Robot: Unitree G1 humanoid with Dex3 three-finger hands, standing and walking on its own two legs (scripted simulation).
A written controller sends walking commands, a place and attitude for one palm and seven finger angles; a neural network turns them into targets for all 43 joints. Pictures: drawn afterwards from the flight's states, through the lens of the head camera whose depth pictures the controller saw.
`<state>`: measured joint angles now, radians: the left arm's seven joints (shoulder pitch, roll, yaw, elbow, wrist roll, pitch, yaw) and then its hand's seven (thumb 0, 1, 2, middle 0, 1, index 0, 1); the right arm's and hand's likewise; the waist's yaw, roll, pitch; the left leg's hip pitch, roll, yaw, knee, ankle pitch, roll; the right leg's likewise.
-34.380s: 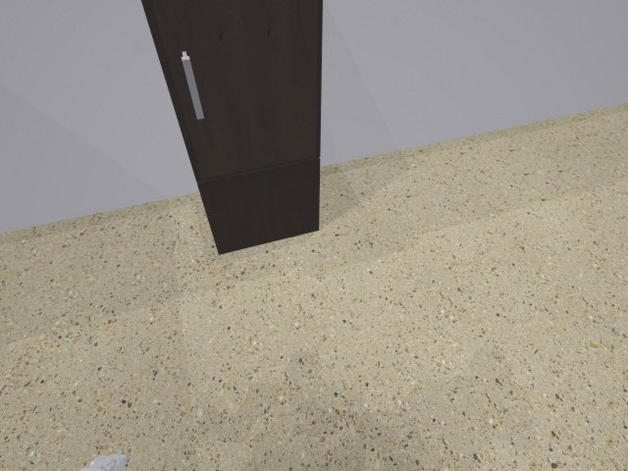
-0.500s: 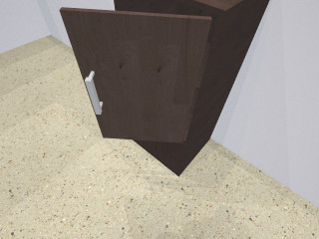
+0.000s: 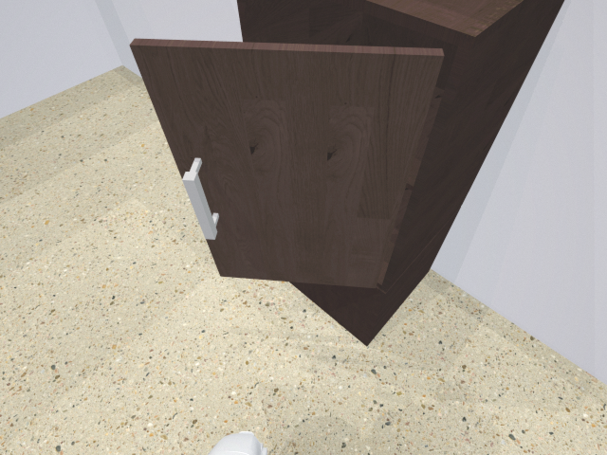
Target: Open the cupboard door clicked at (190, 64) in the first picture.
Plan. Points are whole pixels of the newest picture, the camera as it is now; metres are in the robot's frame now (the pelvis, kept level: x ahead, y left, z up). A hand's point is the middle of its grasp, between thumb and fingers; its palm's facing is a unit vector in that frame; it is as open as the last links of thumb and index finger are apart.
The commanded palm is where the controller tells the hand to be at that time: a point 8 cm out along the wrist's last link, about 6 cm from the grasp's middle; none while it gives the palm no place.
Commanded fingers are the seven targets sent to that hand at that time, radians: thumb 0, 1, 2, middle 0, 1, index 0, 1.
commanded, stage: come to a stop and stand still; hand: left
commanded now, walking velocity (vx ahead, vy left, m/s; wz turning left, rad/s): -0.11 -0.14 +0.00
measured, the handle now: (204, 200) +0.51 +0.24 -0.02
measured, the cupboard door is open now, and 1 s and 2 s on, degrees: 37 37 37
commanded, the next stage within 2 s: look again from close up in 0.86 s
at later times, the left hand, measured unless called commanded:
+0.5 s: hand out of the picture +0.06 +0.19 -0.17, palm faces +0.00 -0.97 -0.25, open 7.3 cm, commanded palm none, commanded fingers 0.00 0.90 0.90 -0.20 -0.30 -0.20 -0.30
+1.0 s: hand out of the picture +0.01 +0.18 -0.17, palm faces +0.01 -0.98 -0.21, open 7.3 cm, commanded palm none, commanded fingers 0.00 0.90 0.90 -0.20 -0.30 -0.20 -0.30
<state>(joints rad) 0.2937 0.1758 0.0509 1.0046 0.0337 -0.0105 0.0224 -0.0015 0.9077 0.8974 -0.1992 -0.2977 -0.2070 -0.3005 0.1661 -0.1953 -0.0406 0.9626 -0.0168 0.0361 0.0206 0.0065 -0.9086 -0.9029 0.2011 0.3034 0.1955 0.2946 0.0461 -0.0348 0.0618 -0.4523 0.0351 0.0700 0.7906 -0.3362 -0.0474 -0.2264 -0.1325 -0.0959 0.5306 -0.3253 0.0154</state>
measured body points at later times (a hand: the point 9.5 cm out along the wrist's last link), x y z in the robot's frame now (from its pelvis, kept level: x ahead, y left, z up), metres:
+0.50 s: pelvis +0.00 +0.01 -0.01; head +0.03 -0.01 +0.44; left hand +0.06 +0.24 -0.15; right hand +0.05 -0.23 -0.17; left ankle +0.04 +0.15 -0.73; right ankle -0.02 -0.07 -0.74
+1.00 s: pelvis +0.00 +0.00 +0.00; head +0.00 -0.01 +0.45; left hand +0.01 +0.23 -0.15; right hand -0.01 -0.22 -0.16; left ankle +0.01 +0.11 -0.74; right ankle -0.02 -0.07 -0.74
